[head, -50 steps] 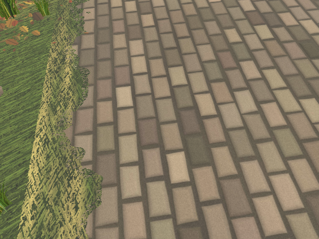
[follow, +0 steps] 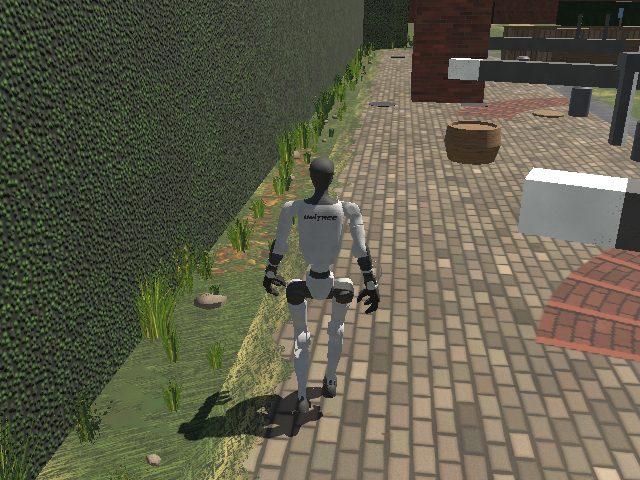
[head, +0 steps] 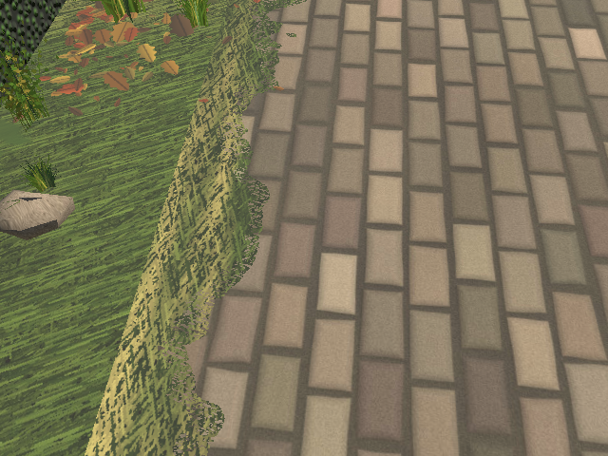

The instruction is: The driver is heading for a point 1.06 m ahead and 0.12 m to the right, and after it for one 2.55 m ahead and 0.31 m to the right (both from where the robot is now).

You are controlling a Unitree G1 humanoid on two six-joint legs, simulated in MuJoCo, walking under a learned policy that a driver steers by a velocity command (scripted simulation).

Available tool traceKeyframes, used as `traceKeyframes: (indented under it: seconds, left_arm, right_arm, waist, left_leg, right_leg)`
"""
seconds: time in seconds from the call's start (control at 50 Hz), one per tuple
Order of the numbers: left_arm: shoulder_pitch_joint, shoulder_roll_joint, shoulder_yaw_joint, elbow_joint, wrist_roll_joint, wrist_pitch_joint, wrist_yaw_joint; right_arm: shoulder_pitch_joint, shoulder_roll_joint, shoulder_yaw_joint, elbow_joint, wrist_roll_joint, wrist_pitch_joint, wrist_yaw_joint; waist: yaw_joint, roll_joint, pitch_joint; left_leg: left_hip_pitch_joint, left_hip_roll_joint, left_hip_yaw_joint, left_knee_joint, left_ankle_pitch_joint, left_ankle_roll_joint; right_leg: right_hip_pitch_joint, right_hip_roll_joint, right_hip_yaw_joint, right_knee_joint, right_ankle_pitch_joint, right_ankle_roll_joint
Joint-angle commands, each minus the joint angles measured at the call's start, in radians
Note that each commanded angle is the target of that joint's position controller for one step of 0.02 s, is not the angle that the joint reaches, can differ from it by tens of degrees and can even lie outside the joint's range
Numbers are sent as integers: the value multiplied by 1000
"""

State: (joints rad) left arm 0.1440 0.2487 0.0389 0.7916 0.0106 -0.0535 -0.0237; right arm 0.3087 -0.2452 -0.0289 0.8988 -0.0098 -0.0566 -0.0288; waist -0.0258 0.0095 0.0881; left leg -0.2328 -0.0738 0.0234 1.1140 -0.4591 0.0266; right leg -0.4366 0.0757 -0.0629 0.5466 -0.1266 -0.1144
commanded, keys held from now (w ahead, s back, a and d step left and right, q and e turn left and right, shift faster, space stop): e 0.54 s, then no key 0.10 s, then q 0.36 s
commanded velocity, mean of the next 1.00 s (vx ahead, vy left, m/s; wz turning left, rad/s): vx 0.05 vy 0.00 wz -0.30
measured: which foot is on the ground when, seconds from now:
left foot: up 0.00-0.52, down 0.54-0.94, up 0.96-1.00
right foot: down 0.00-0.52, up 0.54-0.92, down 0.94-1.00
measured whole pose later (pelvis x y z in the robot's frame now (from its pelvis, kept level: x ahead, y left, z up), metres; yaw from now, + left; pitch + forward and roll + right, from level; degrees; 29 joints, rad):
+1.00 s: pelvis +0.08 +0.05 +0.02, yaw -16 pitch +0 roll -1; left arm 0.15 0.26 0.03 0.85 0.01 0.04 0.05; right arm 0.26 -0.29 -0.05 0.85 0.00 0.04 -0.01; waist -0.03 0.04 0.06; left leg -0.33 -0.08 -0.10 0.69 -0.40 0.04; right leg -0.14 0.06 0.02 0.42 -0.27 -0.04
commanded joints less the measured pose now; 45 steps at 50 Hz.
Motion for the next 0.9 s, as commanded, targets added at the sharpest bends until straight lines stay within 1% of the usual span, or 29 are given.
traceKeyframes:
  seconds: [0.02, 0.04, 0.06, 0.08, 0.1, 0.14, 0.24, 0.28, 0.32, 0.4, 0.46, 0.48, 0.5, 0.52, 0.54, 0.56, 0.58, 0.6, 0.62, 0.64, 0.66, 0.7, 0.72, 0.74, 0.76, 0.8, 0.82, 0.86, 0.9]
  left_arm:
    - [120, 128, 45, -26, -24, 23, 16]
    - [114, 112, 39, -21, -24, 29, 21]
    - [115, 112, 38, -15, -19, 34, 23]
    - [118, 127, 42, -14, -10, 33, 20]
    - [116, 147, 49, -16, -5, 32, 18]
    - [112, 172, 58, -24, -1, 35, 16]
    - [140, 183, 69, -36, -1, 62, 26]
    - [156, 186, 74, -38, 1, 71, 30]
    - [168, 188, 77, -39, 4, 76, 32]
    - [165, 195, 83, -46, 13, 83, 30]
    - [138, 200, 86, -52, 12, 89, 24]
    - [120, 200, 86, -55, 9, 92, 22]
    - [95, 196, 85, -59, 2, 94, 22]
    - [75, 179, 79, -67, -9, 94, 24]
    - [135, 106, 62, -71, -14, 91, 26]
    - [159, 129, 70, -78, -8, 87, 36]
    - [142, 199, 84, -63, 23, 88, 38]
    - [148, 197, 87, -47, 20, 91, 34]
    - [161, 182, 84, -29, 17, 99, 29]
    - [165, 171, 80, -24, 16, 106, 22]
    - [164, 156, 72, -18, 13, 110, 17]
    - [124, 121, 54, -16, 3, 116, 18]
    - [109, 101, 42, -11, -1, 119, 21]
    - [98, 91, 32, -4, 2, 123, 25]
    - [79, 92, 26, 0, 3, 126, 32]
    - [39, 111, 26, -1, -9, 125, 51]
    - [38, 119, 26, 1, -16, 122, 57]
    - [53, 125, 25, 11, -25, 110, 67]
    - [95, 116, 20, 30, -21, 93, 76]
  right_arm:
    - [15, -120, -22, -84, -14, -4, 4]
    - [-15, -121, -24, -102, -24, 12, 7]
    - [8, -108, -22, -99, -32, 37, 8]
    - [25, -96, -19, -98, -32, 55, 7]
    - [35, -86, -17, -100, -30, 65, 7]
    - [17, -86, -19, -112, -27, 75, 5]
    - [-110, -109, -29, -154, -23, 93, -4]
    - [-148, -111, -30, -168, -18, 94, -7]
    - [-171, -111, -28, -178, -14, 91, -10]
    - [-181, -113, -22, -193, 2, 76, -16]
    - [-143, -121, -19, -196, 15, 62, -20]
    - [-113, -122, -18, -192, 19, 57, -22]
    - [-72, -121, -18, -184, 17, 51, -27]
    - [-38, -142, -23, -176, 8, 43, -34]
    - [-77, -218, -36, -193, -8, 43, -42]
    - [-159, -286, -47, -231, -17, 52, -36]
    - [-111, -241, -44, -216, -18, 58, -28]
    - [-136, -173, -25, -219, -7, 57, -20]
    - [-167, -145, -17, -222, -5, 56, -15]
    - [-173, -144, -16, -224, -7, 55, -16]
    - [-152, -136, -12, -218, -9, 52, -14]
    - [-110, -115, -2, -190, -9, 43, -8]
    - [-102, -106, 4, -174, -8, 38, -5]
    - [-99, -112, 5, -160, -5, 35, -3]
    - [-90, -133, 0, -151, -3, 38, 0]
    - [-35, -200, -25, -127, -6, 50, 10]
    - [-18, -218, -35, -117, -6, 55, 15]
    - [-20, -223, -45, -108, -2, 60, 19]
    - [-67, -213, -50, -111, 4, 69, 20]
  waist:
    - [38, 15, -196]
    - [23, 9, -138]
    - [4, -9, -125]
    - [-5, -20, -134]
    - [-11, -29, -152]
    - [-9, -46, -170]
    - [41, -94, -152]
    - [59, -104, -139]
    - [70, -112, -131]
    - [73, -127, -136]
    - [54, -140, -146]
    - [37, -141, -146]
    - [7, -130, -142]
    - [-12, -97, -139]
    - [43, 91, -150]
    - [61, 212, -110]
    - [42, 126, -118]
    - [65, 71, -105]
    - [79, 63, -86]
    - [81, 110, -98]
    - [66, 133, -106]
    - [45, 126, -119]
    - [42, 131, -123]
    - [43, 148, -124]
    - [32, 168, -122]
    - [-2, 195, -107]
    - [-4, 197, -108]
    - [8, 184, -122]
    - [45, 154, -141]
  left_leg:
    - [-343, 85, -84, 241, 31, -30]
    - [-324, 106, -86, 167, 42, -39]
    - [-270, 107, -76, 120, 55, -49]
    - [-239, 98, -66, 93, 66, -57]
    - [-225, 92, -59, 69, 78, -63]
    - [-238, 93, -58, 13, 111, -73]
    - [-329, 103, -86, -112, 163, -92]
    - [-355, 99, -101, -160, 156, -94]
    - [-356, 88, -111, -212, 135, -89]
    - [-279, 45, -116, -319, 73, -64]
    - [-169, 14, -118, -447, 43, -38]
    - [-108, 6, -115, -525, 59, -29]
    - [-21, 7, -110, -656, 127, -21]
    - [93, 55, -140, -804, 209, -9]
    - [174, 266, -340, -907, 184, 46]
    - [134, 459, -561, -908, 397, 163]
    - [81, 474, -516, -854, 570, 234]
    - [58, 407, -414, -830, 639, 221]
    - [48, 334, -313, -814, 670, 186]
    - [77, 292, -259, -800, 709, 163]
    - [94, 268, -231, -785, 789, 160]
    - [128, 250, -212, -770, 839, 159]
    - [149, 243, -215, -770, 828, 154]
    - [168, 234, -225, -769, 807, 148]
    - [175, 224, -242, -765, 789, 146]
    - [185, 226, -300, -738, 827, 157]
    - [200, 235, -332, -728, 857, 162]
    - [216, 249, -387, -714, 885, 163]
    - [157, 230, -401, -691, 825, 135]
  right_leg:
    - [405, -349, 403, -182, 704, -239]
    - [314, -303, 364, -214, 638, -203]
    - [239, -270, 337, -235, 599, -182]
    - [201, -250, 320, -240, 593, -174]
    - [181, -236, 309, -240, 582, -169]
    - [166, -215, 313, -246, 494, -154]
    - [204, -191, 423, -278, 80, -102]
    - [237, -192, 475, -281, -22, -96]
    - [264, -193, 514, -271, -47, -96]
    - [286, -191, 572, -224, 77, -99]
    - [283, -184, 621, -191, 211, -88]
    - [267, -172, 629, -181, 222, -72]
    - [229, -145, 622, -161, 184, -41]
    - [153, -98, 591, -117, 68, 9]
    - [56, 10, 444, 49, -258, 73]
    - [-102, 154, 221, 242, -460, 105]
    - [-67, 67, 208, 428, -459, 118]
    - [-45, 54, 219, 493, -410, 122]
    - [-36, 51, 213, 540, -358, 132]
    - [-47, 56, 205, 578, -327, 139]
    - [-42, 64, 208, 580, -320, 149]
    - [-7, 60, 223, 477, -303, 161]
    - [21, 44, 219, 378, -299, 166]
    - [52, 17, 175, 278, -305, 171]
    - [85, -1, 120, 194, -323, 175]
    - [114, 15, 83, 104, -342, 165]
    - [112, 17, 86, 72, -329, 157]
    - [135, 9, 95, -10, -287, 136]
    - [250, -4, 97, -161, -162, 110]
